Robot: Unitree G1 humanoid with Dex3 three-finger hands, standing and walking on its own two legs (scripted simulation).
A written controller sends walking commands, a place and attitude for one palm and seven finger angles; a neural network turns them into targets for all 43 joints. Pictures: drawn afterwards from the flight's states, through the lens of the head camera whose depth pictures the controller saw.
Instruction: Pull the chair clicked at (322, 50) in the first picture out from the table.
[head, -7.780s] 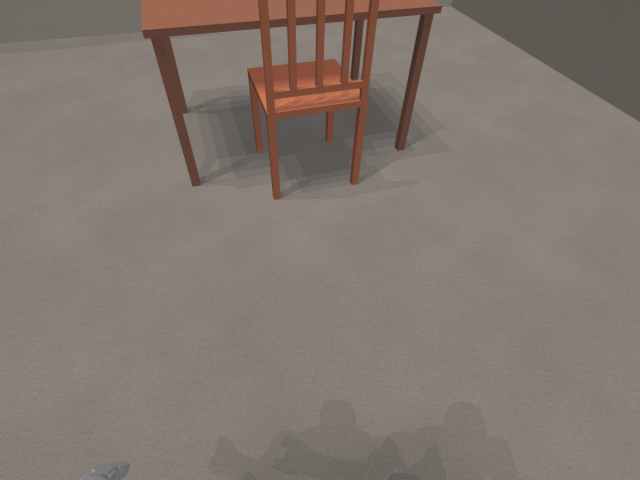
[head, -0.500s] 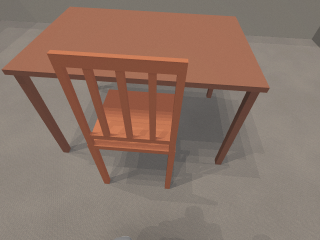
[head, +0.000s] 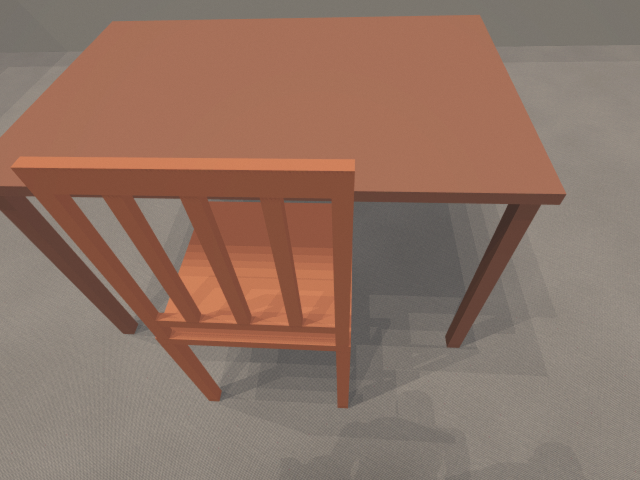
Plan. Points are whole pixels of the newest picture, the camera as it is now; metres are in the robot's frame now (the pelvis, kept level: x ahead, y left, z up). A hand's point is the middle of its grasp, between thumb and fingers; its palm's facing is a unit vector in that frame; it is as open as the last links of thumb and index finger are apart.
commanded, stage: come to a stop and stand still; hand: left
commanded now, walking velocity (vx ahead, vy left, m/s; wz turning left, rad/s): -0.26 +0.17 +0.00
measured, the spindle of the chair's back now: (223, 269) +0.44 +0.18 -0.05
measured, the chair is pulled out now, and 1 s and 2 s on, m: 0.00 0.00 0.00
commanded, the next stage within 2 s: look again from close up in 1.74 s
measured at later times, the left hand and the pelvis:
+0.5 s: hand out of the picture -0.03 +0.26 -0.17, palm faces +0.06 -0.98 -0.21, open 7.3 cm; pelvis -0.06 +0.07 +0.01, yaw -1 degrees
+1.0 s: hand out of the picture -0.13 +0.21 -0.16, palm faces +0.00 -0.99 -0.16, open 7.3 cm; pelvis -0.10 +0.06 +0.01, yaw -2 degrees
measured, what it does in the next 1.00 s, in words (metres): walks backwards: left foot, then right foot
